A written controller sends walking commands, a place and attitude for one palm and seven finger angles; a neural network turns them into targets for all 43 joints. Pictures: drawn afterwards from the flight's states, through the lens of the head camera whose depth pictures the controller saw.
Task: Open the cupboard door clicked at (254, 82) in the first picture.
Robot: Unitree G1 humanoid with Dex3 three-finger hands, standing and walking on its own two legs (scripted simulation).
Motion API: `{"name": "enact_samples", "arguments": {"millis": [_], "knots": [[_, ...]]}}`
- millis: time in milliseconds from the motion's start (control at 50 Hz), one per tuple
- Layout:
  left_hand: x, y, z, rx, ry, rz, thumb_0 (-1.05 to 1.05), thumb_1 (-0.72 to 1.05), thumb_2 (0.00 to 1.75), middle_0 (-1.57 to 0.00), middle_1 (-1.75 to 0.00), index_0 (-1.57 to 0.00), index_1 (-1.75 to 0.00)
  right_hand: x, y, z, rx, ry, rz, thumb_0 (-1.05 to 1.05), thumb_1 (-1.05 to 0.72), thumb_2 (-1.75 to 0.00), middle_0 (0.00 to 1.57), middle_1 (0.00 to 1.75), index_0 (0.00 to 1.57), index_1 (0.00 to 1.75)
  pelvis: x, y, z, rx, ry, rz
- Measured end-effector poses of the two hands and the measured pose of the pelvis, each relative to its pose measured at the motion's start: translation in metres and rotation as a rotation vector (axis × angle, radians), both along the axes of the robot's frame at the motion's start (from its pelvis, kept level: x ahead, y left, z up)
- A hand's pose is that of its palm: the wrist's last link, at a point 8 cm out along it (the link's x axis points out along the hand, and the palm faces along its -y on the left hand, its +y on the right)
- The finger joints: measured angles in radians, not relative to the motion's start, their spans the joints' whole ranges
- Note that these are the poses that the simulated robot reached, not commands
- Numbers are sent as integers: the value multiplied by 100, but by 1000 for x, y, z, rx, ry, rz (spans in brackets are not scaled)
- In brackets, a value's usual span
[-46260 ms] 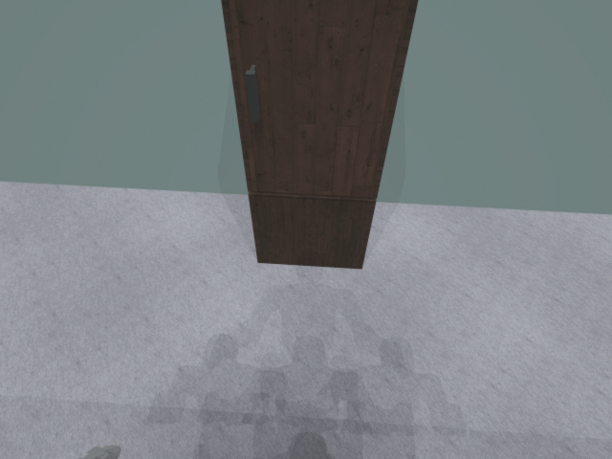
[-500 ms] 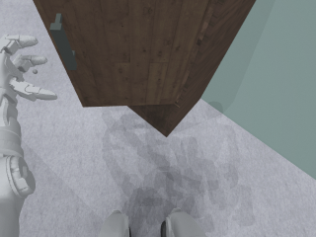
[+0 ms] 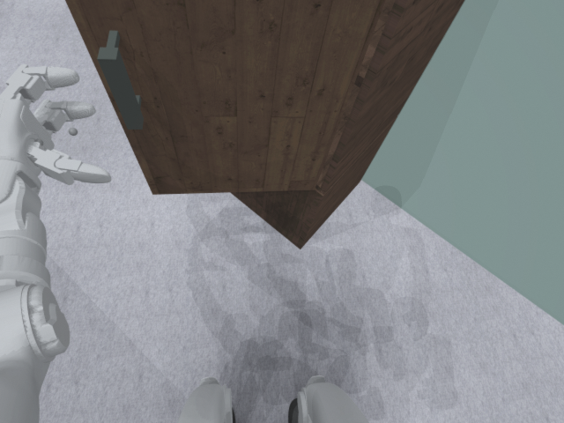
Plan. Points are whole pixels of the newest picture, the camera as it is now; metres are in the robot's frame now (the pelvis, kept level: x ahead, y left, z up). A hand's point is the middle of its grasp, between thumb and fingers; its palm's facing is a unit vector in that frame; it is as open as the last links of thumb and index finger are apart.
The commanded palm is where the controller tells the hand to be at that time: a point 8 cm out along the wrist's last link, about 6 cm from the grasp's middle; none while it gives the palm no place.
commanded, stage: slide the fingers in behind the handle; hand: left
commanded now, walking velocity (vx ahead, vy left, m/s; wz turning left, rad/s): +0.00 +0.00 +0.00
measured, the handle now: (125, 82) +0.58 +0.20 +0.08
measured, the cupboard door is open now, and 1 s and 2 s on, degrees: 45 45 45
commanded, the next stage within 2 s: move the hooked fingers beside the handle in 1.46 s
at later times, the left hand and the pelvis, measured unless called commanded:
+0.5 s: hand (105, 133) +0.49 +0.21 +0.08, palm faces +0.05 -1.00 -0.01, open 14.0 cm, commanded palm +0.47 +0.25 +0.08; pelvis -0.01 -0.01 +0.00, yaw +0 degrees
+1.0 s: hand (112, 135) +0.48 +0.20 +0.08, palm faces +0.10 -1.00 -0.01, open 14.4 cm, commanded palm +0.46 +0.21 +0.08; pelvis +0.00 -0.01 +0.00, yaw +2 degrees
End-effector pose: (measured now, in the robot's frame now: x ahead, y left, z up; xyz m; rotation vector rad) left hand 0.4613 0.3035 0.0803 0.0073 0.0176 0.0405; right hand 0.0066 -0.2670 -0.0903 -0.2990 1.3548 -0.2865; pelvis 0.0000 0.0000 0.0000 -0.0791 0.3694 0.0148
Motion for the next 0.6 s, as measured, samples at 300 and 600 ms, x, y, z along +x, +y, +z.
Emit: {"name": "enact_samples", "arguments": {"millis": [300,600], "knots": [[-2,-30,1,-2,-11,0,-1,-50,30,-30,-120,-30,-120,4,3,-5,33,-39,1,0,-91,-90,20,30,20,30,-3,-2,1,9,-14,-3],[2,-41,-3,1,-2,23,-1,-50,30,-30,-121,-30,-121,-9,-5,-8,30,-14,-1,0,-91,-90,20,30,20,30,-7,-8,-3,14,-6,3]]}}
